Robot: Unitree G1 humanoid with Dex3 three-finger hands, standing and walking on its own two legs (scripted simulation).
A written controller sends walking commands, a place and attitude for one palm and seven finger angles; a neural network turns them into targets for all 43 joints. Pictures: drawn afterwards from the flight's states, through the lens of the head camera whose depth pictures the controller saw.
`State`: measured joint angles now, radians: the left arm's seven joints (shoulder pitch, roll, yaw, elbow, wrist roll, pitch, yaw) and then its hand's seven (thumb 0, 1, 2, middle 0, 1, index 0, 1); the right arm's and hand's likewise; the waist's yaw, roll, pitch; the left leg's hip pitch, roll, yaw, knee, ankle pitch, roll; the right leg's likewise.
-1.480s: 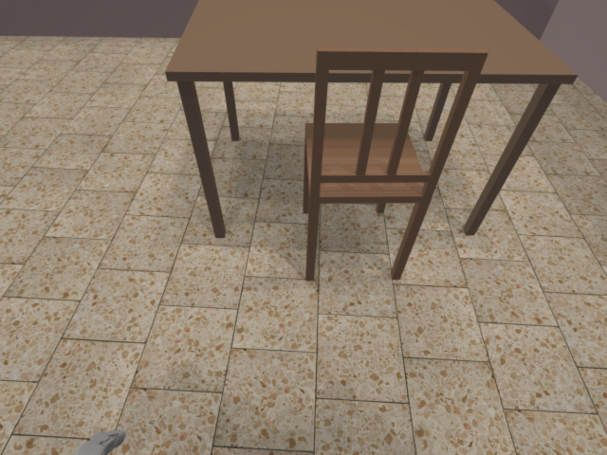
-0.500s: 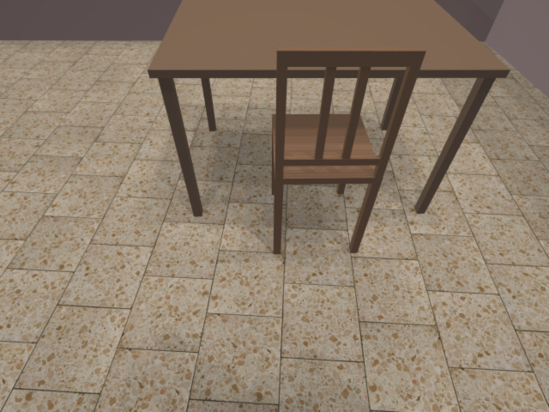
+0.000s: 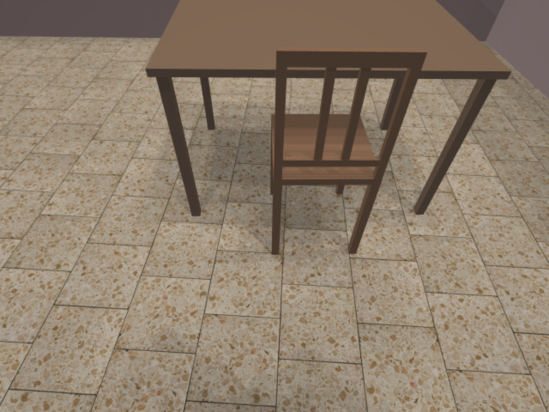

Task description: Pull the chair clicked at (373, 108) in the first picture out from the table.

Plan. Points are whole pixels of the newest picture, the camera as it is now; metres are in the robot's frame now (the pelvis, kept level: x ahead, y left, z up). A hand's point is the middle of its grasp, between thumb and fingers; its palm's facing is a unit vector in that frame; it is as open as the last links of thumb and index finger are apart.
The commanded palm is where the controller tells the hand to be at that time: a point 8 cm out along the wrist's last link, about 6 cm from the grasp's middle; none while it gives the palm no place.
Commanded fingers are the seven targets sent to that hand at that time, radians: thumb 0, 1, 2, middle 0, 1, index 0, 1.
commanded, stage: look at it before walking up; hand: left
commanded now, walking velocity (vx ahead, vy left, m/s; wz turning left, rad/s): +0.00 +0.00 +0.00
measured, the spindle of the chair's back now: (323, 117) +0.90 -0.09 -0.07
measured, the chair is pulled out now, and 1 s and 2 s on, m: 0.00 0.00 0.00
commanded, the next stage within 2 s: walk to a spot facing it in 0.06 s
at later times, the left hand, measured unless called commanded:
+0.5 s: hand out of the picture +0.06 +0.20 -0.17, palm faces -0.12 -0.95 -0.29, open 7.4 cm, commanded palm none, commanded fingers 0.00 0.90 0.90 -0.20 -0.30 -0.20 -0.30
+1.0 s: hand out of the picture +0.08 +0.14 -0.16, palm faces -0.30 -0.92 -0.27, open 7.4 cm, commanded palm none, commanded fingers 0.00 0.90 0.90 -0.20 -0.30 -0.20 -0.30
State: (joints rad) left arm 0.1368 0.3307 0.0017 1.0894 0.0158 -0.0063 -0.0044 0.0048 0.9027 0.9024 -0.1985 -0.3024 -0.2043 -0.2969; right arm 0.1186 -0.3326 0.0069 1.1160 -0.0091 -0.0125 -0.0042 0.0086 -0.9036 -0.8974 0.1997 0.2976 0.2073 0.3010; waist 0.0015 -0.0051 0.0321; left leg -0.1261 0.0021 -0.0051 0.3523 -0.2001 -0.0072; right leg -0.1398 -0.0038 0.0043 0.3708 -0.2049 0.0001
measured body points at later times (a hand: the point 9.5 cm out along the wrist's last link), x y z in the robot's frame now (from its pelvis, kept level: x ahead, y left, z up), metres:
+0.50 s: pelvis -0.01 -0.01 -0.02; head +0.02 -0.03 +0.43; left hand +0.07 +0.25 -0.15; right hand +0.04 -0.28 -0.17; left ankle +0.00 +0.12 -0.75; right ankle -0.02 -0.10 -0.73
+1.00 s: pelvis -0.03 -0.04 +0.00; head +0.00 -0.07 +0.44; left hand +0.10 +0.18 -0.14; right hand -0.03 -0.33 -0.15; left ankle +0.01 +0.13 -0.67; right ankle -0.02 -0.11 -0.75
